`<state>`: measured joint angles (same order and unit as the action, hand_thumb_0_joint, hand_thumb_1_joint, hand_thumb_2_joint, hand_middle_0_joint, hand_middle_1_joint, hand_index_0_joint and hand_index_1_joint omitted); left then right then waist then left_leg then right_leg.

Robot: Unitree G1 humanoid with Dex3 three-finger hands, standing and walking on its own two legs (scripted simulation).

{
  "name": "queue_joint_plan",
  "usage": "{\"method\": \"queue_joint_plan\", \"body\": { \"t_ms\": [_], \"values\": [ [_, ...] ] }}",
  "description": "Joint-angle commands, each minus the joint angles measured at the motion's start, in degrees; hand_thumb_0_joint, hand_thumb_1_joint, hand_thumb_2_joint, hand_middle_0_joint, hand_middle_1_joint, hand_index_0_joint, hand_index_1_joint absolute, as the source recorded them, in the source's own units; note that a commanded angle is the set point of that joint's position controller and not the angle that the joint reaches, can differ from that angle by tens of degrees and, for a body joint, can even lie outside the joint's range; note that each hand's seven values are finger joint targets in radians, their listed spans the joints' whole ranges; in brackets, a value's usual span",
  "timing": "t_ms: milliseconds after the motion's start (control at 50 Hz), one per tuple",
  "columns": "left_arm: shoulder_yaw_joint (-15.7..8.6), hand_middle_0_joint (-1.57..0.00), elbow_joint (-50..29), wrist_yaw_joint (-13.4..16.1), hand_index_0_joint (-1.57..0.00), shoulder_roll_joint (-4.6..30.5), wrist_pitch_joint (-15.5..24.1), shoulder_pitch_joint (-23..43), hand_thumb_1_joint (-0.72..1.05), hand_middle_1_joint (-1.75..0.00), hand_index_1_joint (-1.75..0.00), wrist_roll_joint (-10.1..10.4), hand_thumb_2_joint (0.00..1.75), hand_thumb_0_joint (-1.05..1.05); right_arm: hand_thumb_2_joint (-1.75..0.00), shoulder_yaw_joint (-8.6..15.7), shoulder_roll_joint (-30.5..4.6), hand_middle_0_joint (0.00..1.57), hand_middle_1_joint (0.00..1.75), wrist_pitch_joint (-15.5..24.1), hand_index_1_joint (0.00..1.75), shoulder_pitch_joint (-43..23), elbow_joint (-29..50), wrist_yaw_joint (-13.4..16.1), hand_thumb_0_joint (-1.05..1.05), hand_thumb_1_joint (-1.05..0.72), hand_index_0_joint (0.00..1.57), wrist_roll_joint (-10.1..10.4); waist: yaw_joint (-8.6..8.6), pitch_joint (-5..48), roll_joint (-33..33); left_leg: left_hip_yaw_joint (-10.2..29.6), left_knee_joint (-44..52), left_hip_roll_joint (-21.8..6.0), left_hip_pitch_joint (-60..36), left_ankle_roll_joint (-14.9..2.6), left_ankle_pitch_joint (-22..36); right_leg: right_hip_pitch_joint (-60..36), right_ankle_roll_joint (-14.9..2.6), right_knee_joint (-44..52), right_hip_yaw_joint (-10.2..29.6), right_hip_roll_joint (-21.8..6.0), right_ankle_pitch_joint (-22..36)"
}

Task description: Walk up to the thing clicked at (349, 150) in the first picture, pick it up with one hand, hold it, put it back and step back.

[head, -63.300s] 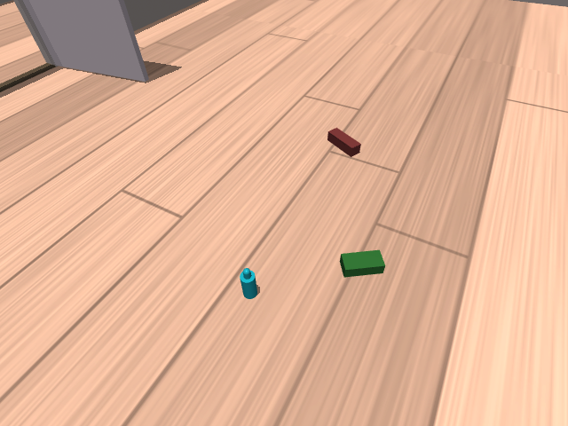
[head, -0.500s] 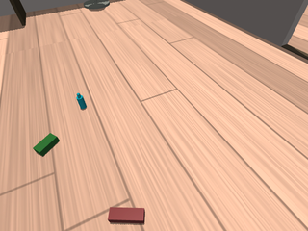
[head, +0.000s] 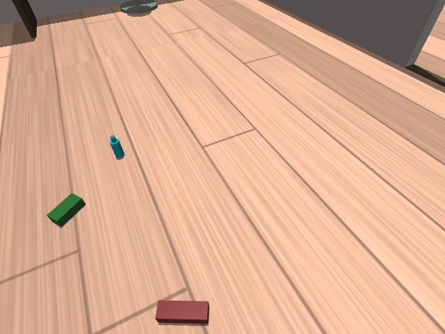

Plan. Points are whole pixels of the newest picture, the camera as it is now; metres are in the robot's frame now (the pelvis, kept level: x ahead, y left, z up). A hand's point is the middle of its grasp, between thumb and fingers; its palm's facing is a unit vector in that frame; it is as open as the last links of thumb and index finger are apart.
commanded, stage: stand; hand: left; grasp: from above
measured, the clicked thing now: (183, 311) +0.37 +0.21 -0.75
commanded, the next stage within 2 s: step back in 0.42 s
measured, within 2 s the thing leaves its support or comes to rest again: neither
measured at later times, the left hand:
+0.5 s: hand out of the picture +0.07 +0.25 -0.16, palm faces +0.02 -0.94 -0.35, open 7.4 cm
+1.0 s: hand out of the picture +0.05 +0.30 -0.19, palm faces -0.12 -0.93 -0.35, open 7.4 cm
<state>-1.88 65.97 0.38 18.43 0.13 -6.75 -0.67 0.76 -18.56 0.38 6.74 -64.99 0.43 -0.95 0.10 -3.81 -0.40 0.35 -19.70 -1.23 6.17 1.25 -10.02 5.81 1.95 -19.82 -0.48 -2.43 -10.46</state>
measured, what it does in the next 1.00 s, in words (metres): lifts its right foot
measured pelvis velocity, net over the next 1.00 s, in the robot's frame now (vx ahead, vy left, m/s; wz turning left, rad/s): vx -0.08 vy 0.05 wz -0.07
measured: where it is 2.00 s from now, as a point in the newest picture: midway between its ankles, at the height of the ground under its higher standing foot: outside the picture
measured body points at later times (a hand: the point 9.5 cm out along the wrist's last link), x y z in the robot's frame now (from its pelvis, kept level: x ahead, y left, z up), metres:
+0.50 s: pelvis -0.01 +0.00 +0.00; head +0.02 -0.01 +0.44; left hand +0.07 +0.30 -0.14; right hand +0.07 -0.30 -0.14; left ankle +0.01 +0.13 -0.75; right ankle +0.01 -0.14 -0.75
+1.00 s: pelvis -0.08 +0.05 -0.02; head +0.00 +0.07 +0.42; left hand +0.05 +0.35 -0.16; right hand -0.02 -0.27 -0.13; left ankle -0.04 +0.12 -0.75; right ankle -0.12 -0.09 -0.69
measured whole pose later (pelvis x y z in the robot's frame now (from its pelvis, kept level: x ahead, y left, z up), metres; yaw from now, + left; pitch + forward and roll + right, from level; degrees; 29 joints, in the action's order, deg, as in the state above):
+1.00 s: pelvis -0.08 +0.05 -0.02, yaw -4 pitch -1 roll -1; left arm -3.4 51.4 1.4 22.3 -3.8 -5.5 -0.6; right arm 3.2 -19.4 -1.2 7.2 -51.2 1.5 -1.2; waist 1.5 -11.9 3.0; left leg -4.6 -33.5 1.4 17.5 -4.6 -15.0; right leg 22.8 0.7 -58.2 8.2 4.8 -27.4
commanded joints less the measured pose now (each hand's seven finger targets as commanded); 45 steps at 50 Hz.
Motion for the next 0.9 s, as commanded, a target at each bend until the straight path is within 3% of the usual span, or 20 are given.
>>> {"method": "queue_joint_plan", "body": {
  "t_ms": [0, 160, 280, 380, 400, 460, 500, 540, 580, 620, 640, 660, 680, 700, 720, 740, 760, 780, 820, 880],
  "values": [
    [-1.8, -0.2, -3.7, 0.5, -0.2, 11.6, 1.4, 2.7, 0.9, -0.3, -0.3, -0.2, 0.9, 0.0, -0.9, 2.0, -11.5, 0.2, 0.3, 1.1, 0.3, -2.0, 3.3, 0.4, 0.0, -0.9, 0.2, 0.0, 0.07, 3.8, 0.6, 4.5, 3.5, -5.8, 0.2, -2.24, 4.9, 0.2, -2.41, 3.6, 3.8, -4.8, 4.5],
    [-1.7, -0.2, -3.7, 0.2, -0.2, 12.1, 1.2, 2.3, 0.9, -0.3, -0.3, -0.1, 0.9, 0.0, -0.9, 1.9, -11.8, 0.2, 0.3, 0.9, 0.3, -1.9, 3.2, 0.2, 0.0, -0.9, 0.2, -0.1, -0.01, 1.9, 0.1, 4.7, 4.4, -5.4, 2.0, -2.07, -0.6, 1.3, -2.57, 4.6, 4.0, -4.4, -0.8],
    [-1.7, -0.2, -3.9, 0.2, -0.2, 12.3, 1.5, 2.1, 0.9, -0.3, -0.3, 0.0, 0.9, 0.0, -0.9, 1.9, -12.2, 0.2, 0.3, 1.2, 0.3, -2.0, 3.3, 0.2, 0.0, -0.9, 0.2, 0.1, -0.02, 4.8, 0.1, 4.7, 3.3, -6.0, -0.2, -2.17, 5.6, -0.3, -2.67, 3.3, 4.2, -5.0, 5.7],
    [-1.7, -0.2, -4.2, 0.3, -0.2, 12.5, 1.5, 2.2, 0.9, -0.3, -0.3, 0.0, 0.9, 0.0, -0.9, 1.7, -12.5, 0.2, 0.3, 1.1, 0.3, -1.4, 3.3, 0.3, 0.0, -0.9, 0.2, 0.1, 0.18, 4.7, 0.5, 4.4, 3.1, -6.0, -0.4, -2.18, 5.7, 0.1, -2.51, 3.6, 4.2, -5.0, 6.2],
    [-3.9, -0.2, -5.3, 0.6, -0.2, 17.1, 0.9, 2.6, 0.9, -0.3, -0.3, 1.1, 0.9, 0.0, -0.9, 2.9, -15.6, 0.2, 0.3, 0.0, 0.3, -4.0, 4.5, -0.1, 0.0, -0.9, 0.2, 0.8, -0.24, -1.7, 1.9, 4.7, -3.3, -4.7, 4.1, -3.33, 14.1, 5.2, -3.1, -0.8, 5.0, -4.4, 16.8],
    [-4.3, -0.2, -7.6, 1.0, -0.2, 16.9, 0.5, 2.1, 0.9, -0.3, -0.3, 1.3, 0.9, 0.0, -0.9, 3.1, -14.1, 0.2, 0.3, -0.9, 0.3, -1.6, 6.0, -0.2, 0.0, -0.9, 0.2, 1.6, 0.47, 3.6, 3.5, 2.1, -10.4, -2.7, 3.4, -3.33, 14.7, 3.7, -6.43, -2.1, 6.1, -6.6, 22.0],
    [-4.7, -0.2, -9.7, 1.0, -0.2, 17.8, 0.1, 3.5, 0.9, -0.3, -0.3, 1.0, 0.9, 0.0, -0.9, 3.5, -13.6, 0.2, 0.3, -1.6, 0.3, -0.3, 6.9, -0.3, 0.0, -0.9, 0.2, 1.4, 1.05, 6.0, 6.5, -0.2, -16.3, 0.3, 4.2, -2.87, 7.1, 5.3, -9.79, -0.6, 9.7, -10.3, 20.8],
    [-5.0, -0.2, -12.1, 1.1, -0.2, 18.9, -0.3, 6.1, 0.9, -0.3, -0.3, 0.1, 0.9, 0.0, -0.9, 4.0, -13.4, 0.2, 0.3, -2.3, 0.3, 1.2, 7.7, -0.6, 0.0, -0.9, 0.2, 1.2, 1.14, 7.5, 10.4, -0.7, -24.0, 3.0, 4.9, -2.83, -8.6, 7.9, -13.74, -0.9, 13.1, -14.8, 20.9],
    [-5.2, -0.2, -14.4, 1.0, -0.2, 19.0, -0.7, 7.8, 0.9, -0.3, -0.3, -0.8, 0.9, 0.0, -0.9, 4.2, -12.9, 0.2, 0.3, -2.9, 0.3, 3.4, 8.8, -1.1, 0.0, -0.9, 0.2, 1.0, 1.54, 7.5, 13.1, 0.8, -27.0, 2.9, 5.8, -3.81, -18.5, 10.4, -15.2, -3.0, 13.0, -15.9, 19.1],
    [-4.8, -0.2, -16.3, 1.1, -0.2, 18.4, -1.2, 10.8, 0.9, -0.3, -0.3, -0.7, 0.9, 0.0, -0.9, 4.8, -13.5, 0.2, 0.3, -2.6, 0.3, 6.6, 9.0, -1.2, 0.0, -0.9, 0.2, 1.0, 3.72, 7.9, 12.7, 1.6, -20.8, 1.1, 4.4, -4.24, -10.0, 11.1, -12.06, -7.8, 9.6, -13.5, 17.5],
    [-4.2, -0.2, -16.6, 1.0, -0.2, 16.7, -1.7, 10.0, 0.9, -0.3, -0.3, -0.3, 0.9, 0.0, -0.9, 5.0, -14.6, 0.2, 0.3, -2.2, 0.3, 6.0, 9.2, -1.0, 0.0, -0.9, 0.2, 0.7, 3.24, 7.0, 7.5, 3.1, -13.1, -1.4, 5.2, -4.42, 5.2, 10.9, -8.87, -13.4, 6.4, -8.7, 13.7],
    [-3.5, -0.2, -17.2, 1.2, -0.2, 13.8, -2.0, 8.7, 0.9, -0.3, -0.3, 0.4, 0.9, 0.0, -0.9, 5.6, -17.9, 0.2, 0.3, -1.7, 0.3, 3.5, 10.4, -0.7, 0.0, -0.9, 0.2, 0.1, 2.54, 6.1, -4.5, 13.1, -4.3, -9.2, 5.4, -6.52, 19.4, 13.9, -5.16, -23.1, 2.6, 0.4, 4.9],
    [-3.2, -0.2, -17.6, 1.7, -0.2, 11.8, -2.5, 8.4, 0.9, -0.3, -0.3, 0.5, 0.9, 0.0, -0.9, 6.4, -20.7, 0.2, 0.3, -1.2, 0.3, 4.2, 10.8, -0.3, 0.0, -0.9, 0.2, -0.4, 2.61, 5.2, -11.1, 22.3, -1.1, -14.8, -0.6, -8.68, 31.0, 22.5, -4.16, -30.1, 4.4, 8.7, -19.6],
    [-3.4, -0.2, -17.0, 2.1, -0.2, 12.6, -3.2, 5.2, 0.9, -0.3, -0.3, 0.2, 0.9, 0.0, -0.9, 6.4, -20.2, 0.2, 0.3, -0.9, 0.3, 4.5, 11.2, 0.0, 0.0, -0.9, 0.2, -1.1, 1.23, 6.6, -5.7, 19.9, -3.4, -15.5, -1.1, -8.87, 34.8, 22.4, -4.14, -36.4, 9.8, 7.8, -24.5],
    [-3.1, -0.2, -17.1, 2.2, -0.2, 12.0, -3.2, 3.3, 0.9, -0.3, -0.3, 0.3, 0.9, 0.0, -0.9, 6.4, -20.5, 0.2, 0.3, -0.8, 0.3, 3.7, 12.2, 0.3, 0.0, -0.9, 0.2, -0.9, 1.26, 7.1, -8.0, 19.2, -4.9, -15.7, -2.7, -8.08, 42.0, 23.8, -4.23, -39.2, 10.3, 8.2, -25.0],
    [-3.1, -0.2, -16.9, 2.5, -0.2, 12.2, -3.2, 3.6, 0.9, -0.3, -0.3, 0.2, 0.9, 0.0, -0.9, 6.7, -20.4, 0.2, 0.3, -0.9, 0.3, 2.7, 13.1, 0.6, 0.0, -0.9, 0.2, -1.0, 1.68, 7.5, -9.8, 19.2, -4.2, -15.2, -2.7, -6.14, 39.7, 24.2, -4.48, -39.9, 12.3, 8.4, -23.4],
    [-3.4, -0.2, -16.4, 2.6, -0.2, 13.1, -3.3, 4.0, 0.9, -0.3, -0.3, 0.3, 0.9, 0.0, -0.9, 6.6, -19.5, 0.2, 0.3, -0.8, 0.3, 0.3, 14.0, 1.0, 0.0, -0.9, 0.2, -0.9, 1.16, 7.1, -10.6, 18.0, -4.2, -14.9, -1.0, -8.12, 35.1, 23.2, -4.33, -42.6, 13.3, 8.0, -21.8],
    [-3.3, -0.2, -16.2, 2.6, -0.2, 14.1, -3.4, 1.8, 0.9, -0.3, -0.3, 0.6, 0.9, 0.0, -0.9, 6.4, -18.2, 0.2, 0.3, -0.7, 0.3, -2.1, 15.2, 1.3, 0.0, -0.9, 0.2, -1.1, -0.21, 7.6, -9.4, 13.8, -6.1, -12.0, -2.5, -7.68, 34.2, 24.3, -4.01, -44.0, 13.1, 7.8, -18.7],
    [-3.6, -0.2, -16.5, 2.3, -0.2, 14.0, -3.5, -0.7, 0.9, -0.3, -0.3, 0.4, 0.9, 0.0, -0.9, 5.9, -16.4, 0.2, 0.3, -0.6, 0.3, -2.3, 16.5, 1.7, 0.0, -0.9, 0.2, -0.9, -1.2, 7.9, -8.1, 11.1, -7.1, -10.8, -3.6, -8.49, 32.1, 24.5, -3.3, -46.1, 11.6, 7.9, -15.8],
    [-4.2, -0.2, -18.0, 1.8, -0.2, 14.1, -2.9, 0.1, 0.9, -0.3, -0.3, -0.4, 0.9, 0.0, -0.9, 6.2, -15.6, 0.2, 0.3, -0.4, 0.3, 1.9, 16.6, 2.0, 0.0, -0.9, 0.2, -0.4, 0.92, 8.2, -5.4, 12.0, -7.7, -12.4, -7.2, -11.2, 30.9, 24.2, -1.53, -43.1, 10.5, 7.4, -16.2]
  ]
}}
